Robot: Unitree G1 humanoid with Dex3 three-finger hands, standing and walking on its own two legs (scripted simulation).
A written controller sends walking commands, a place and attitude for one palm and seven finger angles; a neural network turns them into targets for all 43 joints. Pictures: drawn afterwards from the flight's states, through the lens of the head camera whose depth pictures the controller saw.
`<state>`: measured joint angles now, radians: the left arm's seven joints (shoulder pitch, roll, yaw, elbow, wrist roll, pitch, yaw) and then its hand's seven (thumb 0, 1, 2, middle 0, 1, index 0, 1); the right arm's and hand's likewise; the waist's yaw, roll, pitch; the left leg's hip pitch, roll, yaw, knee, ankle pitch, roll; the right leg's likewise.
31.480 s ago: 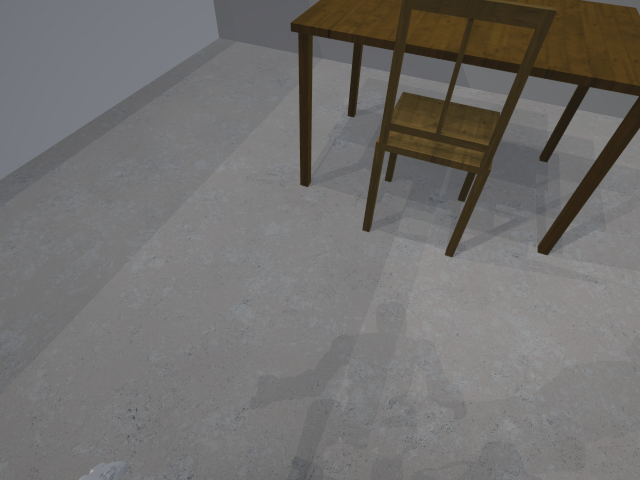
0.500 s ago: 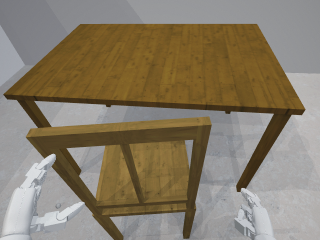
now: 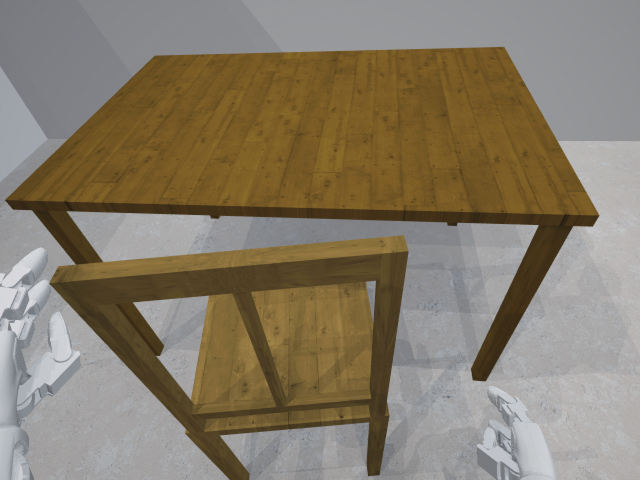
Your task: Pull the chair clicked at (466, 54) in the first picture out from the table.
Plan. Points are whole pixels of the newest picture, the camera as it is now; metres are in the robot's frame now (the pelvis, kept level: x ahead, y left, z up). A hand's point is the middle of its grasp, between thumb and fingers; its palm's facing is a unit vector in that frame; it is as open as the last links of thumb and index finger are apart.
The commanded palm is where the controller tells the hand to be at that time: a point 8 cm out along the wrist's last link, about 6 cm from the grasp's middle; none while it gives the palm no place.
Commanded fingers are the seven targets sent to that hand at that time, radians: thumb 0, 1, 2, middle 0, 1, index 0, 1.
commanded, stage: draw the hand back to the body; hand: left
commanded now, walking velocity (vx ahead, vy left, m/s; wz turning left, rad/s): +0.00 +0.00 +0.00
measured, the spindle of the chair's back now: (264, 355) +0.30 +0.13 -0.05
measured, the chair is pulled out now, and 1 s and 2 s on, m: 0.16 0.16 0.16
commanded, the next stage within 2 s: step back with the hand held close in 0.12 s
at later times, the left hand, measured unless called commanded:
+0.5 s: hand (51, 359) +0.18 +0.27 +0.15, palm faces +0.38 -0.78 -0.50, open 7.4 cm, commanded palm +0.12 +0.32 +0.18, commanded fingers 0.00 0.90 0.90 -0.20 -0.30 -0.20 -0.30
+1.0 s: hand out of the picture +0.12 +0.28 +0.16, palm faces +0.43 -0.76 -0.49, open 7.4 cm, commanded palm +0.07 +0.32 +0.18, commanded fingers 0.00 0.90 0.90 -0.20 -0.30 -0.20 -0.30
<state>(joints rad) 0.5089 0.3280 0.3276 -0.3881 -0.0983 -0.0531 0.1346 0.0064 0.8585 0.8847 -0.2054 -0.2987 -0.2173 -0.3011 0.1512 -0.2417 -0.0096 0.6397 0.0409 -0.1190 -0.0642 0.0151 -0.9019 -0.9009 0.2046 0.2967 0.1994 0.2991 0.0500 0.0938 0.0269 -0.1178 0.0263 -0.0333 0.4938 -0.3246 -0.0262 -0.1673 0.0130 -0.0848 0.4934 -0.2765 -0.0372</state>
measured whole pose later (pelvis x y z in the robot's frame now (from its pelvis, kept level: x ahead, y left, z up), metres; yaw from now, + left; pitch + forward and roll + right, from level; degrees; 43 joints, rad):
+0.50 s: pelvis -0.02 +0.02 +0.00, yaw +0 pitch +1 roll -1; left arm 0.58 0.37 0.38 -0.48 -0.08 -0.12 0.13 0.01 0.89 0.90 -0.21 -0.31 -0.21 -0.30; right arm 0.13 -0.23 -0.01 0.60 0.03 -0.05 -0.06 0.01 -0.90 -0.90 0.20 0.30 0.20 0.30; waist 0.00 0.08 0.03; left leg -0.24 0.01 -0.02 0.52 -0.30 0.00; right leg -0.27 -0.01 -0.07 0.48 -0.22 -0.01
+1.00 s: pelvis -0.07 +0.02 -0.01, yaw +0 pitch +2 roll -1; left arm 0.60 0.41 0.41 -0.56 -0.07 -0.11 0.19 0.01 0.88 0.90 -0.22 -0.31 -0.21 -0.30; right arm 0.16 -0.23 -0.01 0.58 0.03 -0.06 -0.09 0.01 -0.90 -0.90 0.20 0.30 0.20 0.30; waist 0.00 0.04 0.00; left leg -0.39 0.01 -0.03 0.61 -0.25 0.00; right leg -0.39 0.00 -0.09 0.51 -0.16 -0.01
